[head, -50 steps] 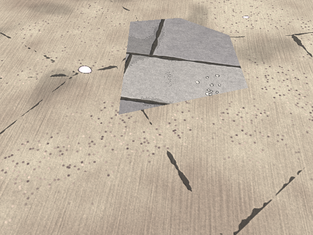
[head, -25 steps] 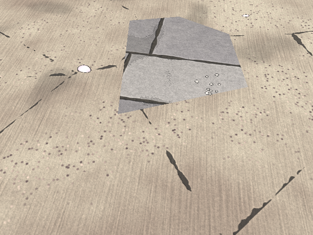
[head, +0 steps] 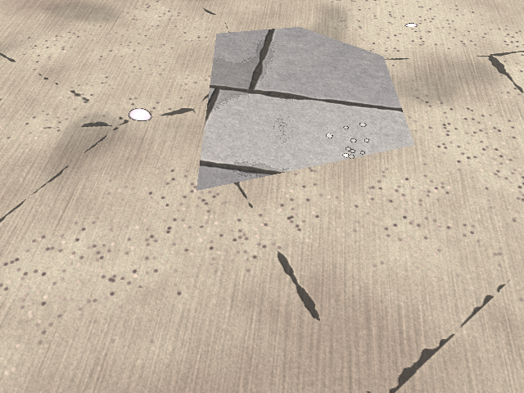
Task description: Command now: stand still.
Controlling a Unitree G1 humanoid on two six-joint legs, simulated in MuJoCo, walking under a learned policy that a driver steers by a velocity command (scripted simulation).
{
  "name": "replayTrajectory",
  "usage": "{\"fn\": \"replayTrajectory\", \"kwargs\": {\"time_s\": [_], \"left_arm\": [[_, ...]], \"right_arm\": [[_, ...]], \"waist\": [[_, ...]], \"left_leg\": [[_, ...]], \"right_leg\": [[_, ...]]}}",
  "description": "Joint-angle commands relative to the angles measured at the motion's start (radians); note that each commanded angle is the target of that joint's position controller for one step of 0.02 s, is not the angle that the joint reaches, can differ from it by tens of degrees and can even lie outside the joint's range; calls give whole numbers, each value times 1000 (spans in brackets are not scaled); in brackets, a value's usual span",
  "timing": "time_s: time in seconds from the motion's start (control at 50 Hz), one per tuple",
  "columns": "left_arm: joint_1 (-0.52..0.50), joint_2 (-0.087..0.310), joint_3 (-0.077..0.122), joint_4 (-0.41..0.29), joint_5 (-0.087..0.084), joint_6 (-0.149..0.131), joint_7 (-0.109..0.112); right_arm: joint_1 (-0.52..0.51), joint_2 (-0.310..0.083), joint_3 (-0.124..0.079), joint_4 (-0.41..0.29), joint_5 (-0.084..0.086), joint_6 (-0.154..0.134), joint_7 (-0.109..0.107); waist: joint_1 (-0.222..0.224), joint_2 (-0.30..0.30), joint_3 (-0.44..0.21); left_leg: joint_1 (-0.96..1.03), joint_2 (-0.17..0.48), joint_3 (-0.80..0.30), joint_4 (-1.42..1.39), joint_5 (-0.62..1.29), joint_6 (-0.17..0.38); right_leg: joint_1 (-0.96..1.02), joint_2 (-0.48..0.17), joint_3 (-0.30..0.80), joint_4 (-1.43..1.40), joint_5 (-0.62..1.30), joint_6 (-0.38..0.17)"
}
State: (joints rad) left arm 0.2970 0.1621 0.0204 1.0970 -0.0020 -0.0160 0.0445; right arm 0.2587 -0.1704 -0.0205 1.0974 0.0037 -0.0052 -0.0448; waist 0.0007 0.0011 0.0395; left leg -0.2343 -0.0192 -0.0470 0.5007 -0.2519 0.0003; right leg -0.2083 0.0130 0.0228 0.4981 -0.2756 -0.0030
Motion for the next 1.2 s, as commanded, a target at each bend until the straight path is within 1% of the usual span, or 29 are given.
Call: {"fn": "replayTrajectory", "kwargs": {"time_s": [0.02,0.06,0.1,0.14,0.18,0.2,0.26,0.28,0.32,0.34,0.36,0.38,0.42,0.48,0.54,0.66,0.7,0.74,0.76,0.78,0.8,0.82,0.84,0.86,0.9,1.0,1.12,1.16,1.2], "left_arm": [[74,84,13,-13,0,-4,2],[113,76,13,6,-3,-2,4],[132,133,32,-9,-23,-8,5],[172,153,40,-29,-33,-49,0],[167,220,69,-34,-28,-72,-7],[129,196,63,-63,-20,-81,-10],[-16,198,59,-143,-50,-87,-21],[-6,215,74,-113,31,-60,-39],[-50,194,80,-131,45,-44,-39],[-111,128,63,-166,44,-57,-45],[-163,22,36,-238,36,-79,-55],[-179,43,35,-269,45,-86,-72],[-206,107,46,-271,51,-87,-99],[-186,104,46,-265,56,-55,-120],[-324,101,37,-324,45,-38,-117],[-472,92,17,-407,27,-35,-113],[-421,124,28,-400,33,-37,-94],[-96,191,59,-315,31,-44,-69],[123,242,84,-246,40,-50,-55],[212,346,109,-229,75,-57,-45],[201,350,111,-219,58,-58,-64],[78,296,102,-212,52,-60,-71],[27,223,86,-213,43,-71,-73],[-8,181,75,-205,43,-80,-74],[-13,115,51,-175,33,-91,-68],[100,147,45,-147,13,-118,-66],[230,185,35,-115,-7,-136,-53],[232,231,37,-116,3,-130,-46],[231,274,48,-101,34,-102,-27]], "right_arm": [[58,-86,-13,-16,0,-5,-3],[94,-77,-12,1,2,-3,-4],[98,-123,-30,-15,21,-13,-2],[-25,-95,-23,-90,36,-59,9],[-106,-53,-15,-133,32,-97,29],[-108,-77,-21,-146,28,-106,37],[-15,-84,-25,-137,41,-124,38],[37,-73,-30,-136,-43,-95,72],[263,-71,-48,-61,-33,-75,64],[422,-119,-61,-28,-50,-86,50],[455,-194,-62,-40,-63,-92,43],[352,-206,-63,-58,-61,-83,35],[180,-178,-57,-122,-42,-96,46],[205,-121,-39,-107,-32,-118,44],[269,-112,-35,-90,-26,-126,46],[277,-161,-41,-86,-15,-137,44],[287,-185,-44,-72,-19,-130,43],[273,-239,-60,-65,-36,-106,28],[236,-244,-64,-79,-36,-98,25],[303,-87,-32,-123,-6,-99,50],[311,-77,-31,-146,11,-126,64],[173,-140,-48,-184,10,-127,56],[104,-147,-47,-203,2,-131,56],[81,-124,-41,-204,-13,-126,61],[118,-70,-28,-207,-46,-94,80],[-136,-87,-13,-319,-51,-61,100],[-365,-90,11,-395,-24,-76,109],[-338,-119,5,-397,-27,-78,97],[-188,-174,-18,-364,-31,-79,76]], "waist": [[0,-1,21],[1,-4,-29],[9,-19,76],[57,-77,138],[59,-209,110],[41,-166,96],[-45,-155,61],[-70,-135,19],[-162,-9,18],[-235,200,-23],[-198,338,-27],[-127,234,27],[-55,28,50],[-22,73,62],[-40,50,113],[-39,85,132],[-4,118,59],[147,164,-122],[250,130,-228],[182,-115,-369],[139,-237,-452],[96,-153,-245],[77,-32,-133],[39,28,-83],[-39,-26,-42],[-18,-27,119],[44,-14,145],[21,-72,75],[-71,-126,-38]], "left_leg": [[2,23,-15,-84,104,29],[18,-2,10,-75,-120,38],[-124,10,-24,-44,-573,82],[-290,43,-24,31,-405,75],[-344,49,60,286,-85,59],[-356,80,22,388,-127,74],[-162,83,68,171,-151,100],[11,-10,177,54,-160,83],[366,-64,244,-39,-49,46],[528,138,-53,-155,-248,71],[513,385,-562,-345,-565,149],[400,468,-735,-405,-709,241],[278,381,-499,-385,-531,213],[199,261,-264,-452,-298,180],[197,217,-134,-490,-88,186],[265,249,31,-541,396,182],[360,252,90,-372,914,158],[336,260,119,33,1180,133],[146,213,125,343,988,122],[-233,85,102,757,293,104],[-414,-43,-55,950,-191,122],[-526,32,-71,1001,-74,147],[-517,83,-42,958,21,144],[-460,118,-40,896,50,143],[-372,159,-41,824,54,119],[-549,196,53,585,216,62],[-343,93,183,89,470,99],[-293,26,207,51,387,127],[-149,-44,195,38,223,157]], "right_leg": [[-39,-23,17,-95,92,-22],[-21,-1,-3,-94,-129,-33],[-117,-39,74,-102,-594,-96],[-46,-170,253,-226,-574,-163],[12,-369,516,-378,-517,-248],[-16,-392,541,-391,-479,-250],[-106,-273,293,-385,-316,-153],[-163,-178,177,-317,-373,-159],[-395,-92,74,-77,-356,-156],[-568,-7,-29,311,-234,-130],[-774,55,-8,583,-228,-125],[-856,-41,65,707,-111,-141],[-804,-131,42,712,64,-106],[-710,-135,-16,661,136,-54],[-720,-121,-69,523,198,-37],[-458,-73,-150,155,267,-99],[-324,8,-197,119,178,-144],[24,81,-196,113,79,-179],[317,21,-125,95,41,-195],[630,-273,299,26,-413,-249],[644,-401,815,-243,-676,-279],[503,-349,723,-290,-604,-239],[333,-333,545,-274,-404,-230],[196,-284,425,-291,-273,-205],[12,-222,289,-336,-227,-179],[-55,-156,110,-464,-3,-200],[132,-148,-42,-542,597,-159],[299,-176,-72,-411,1036,-138],[414,-210,-74,-154,1313,-126]]}}
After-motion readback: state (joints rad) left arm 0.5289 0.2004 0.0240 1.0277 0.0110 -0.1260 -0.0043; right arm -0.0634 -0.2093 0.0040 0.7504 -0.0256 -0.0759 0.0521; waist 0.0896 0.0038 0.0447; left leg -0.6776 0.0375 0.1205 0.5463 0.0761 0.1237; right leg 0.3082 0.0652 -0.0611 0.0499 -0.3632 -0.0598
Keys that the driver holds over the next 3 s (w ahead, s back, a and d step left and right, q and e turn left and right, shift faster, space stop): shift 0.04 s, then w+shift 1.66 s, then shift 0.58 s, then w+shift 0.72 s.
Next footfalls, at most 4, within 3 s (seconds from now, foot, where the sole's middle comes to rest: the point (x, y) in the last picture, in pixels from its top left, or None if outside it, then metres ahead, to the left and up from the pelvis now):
0.76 right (301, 385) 0.52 -0.07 -0.77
1.24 left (244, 236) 0.98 0.09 -0.77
1.70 right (289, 138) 1.43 -0.07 -0.77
2.12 left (253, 87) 1.74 0.07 -0.77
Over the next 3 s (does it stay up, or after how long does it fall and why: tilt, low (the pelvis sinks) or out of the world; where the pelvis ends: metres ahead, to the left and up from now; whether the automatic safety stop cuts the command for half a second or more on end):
stays up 1.90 0.03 -0.01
